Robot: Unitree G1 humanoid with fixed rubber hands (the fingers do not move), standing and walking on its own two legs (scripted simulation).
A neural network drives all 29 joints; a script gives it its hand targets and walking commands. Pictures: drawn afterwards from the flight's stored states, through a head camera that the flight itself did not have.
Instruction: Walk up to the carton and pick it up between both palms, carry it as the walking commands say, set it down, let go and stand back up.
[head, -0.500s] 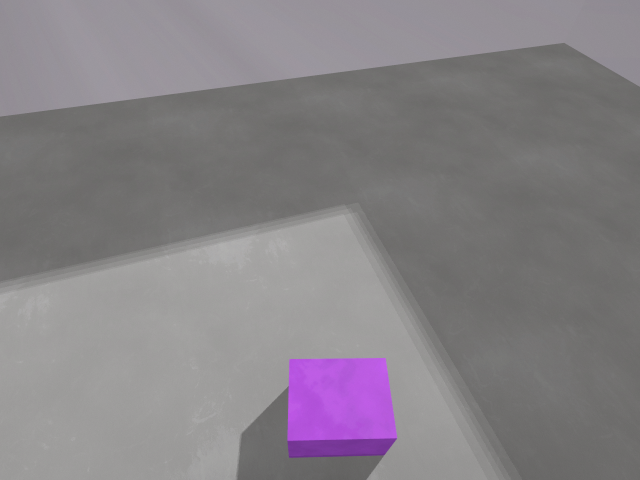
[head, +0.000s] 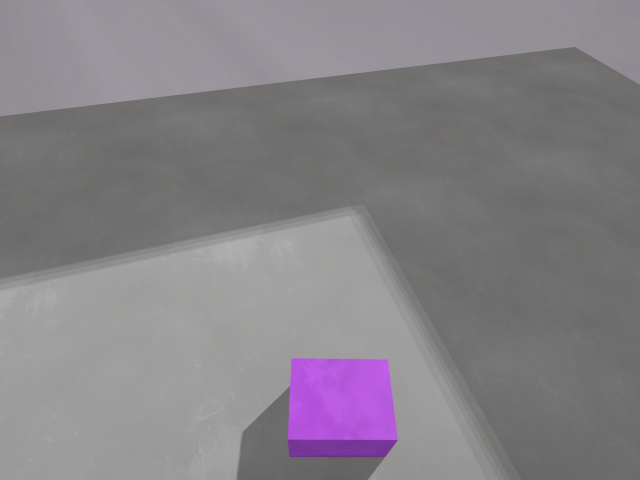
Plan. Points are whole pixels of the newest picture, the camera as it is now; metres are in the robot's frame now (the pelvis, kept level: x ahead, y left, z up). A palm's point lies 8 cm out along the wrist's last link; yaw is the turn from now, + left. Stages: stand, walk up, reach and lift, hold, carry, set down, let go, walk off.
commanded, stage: walk up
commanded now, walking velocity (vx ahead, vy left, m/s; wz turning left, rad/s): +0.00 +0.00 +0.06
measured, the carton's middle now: (338, 408) +0.41 -0.08 -0.68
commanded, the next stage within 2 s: stand in 1.48 s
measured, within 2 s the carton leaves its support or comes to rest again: neither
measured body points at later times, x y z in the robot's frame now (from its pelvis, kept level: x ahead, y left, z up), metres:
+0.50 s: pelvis -0.01 -0.01 +0.00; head +0.01 +0.00 +0.45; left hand -0.04 +0.24 -0.16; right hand +0.04 -0.24 -0.15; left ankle -0.01 +0.09 -0.74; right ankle -0.01 -0.13 -0.74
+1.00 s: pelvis -0.01 +0.00 -0.01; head +0.01 +0.01 +0.44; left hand -0.04 +0.25 -0.16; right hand +0.06 -0.25 -0.15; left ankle -0.01 +0.09 -0.74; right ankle -0.01 -0.13 -0.74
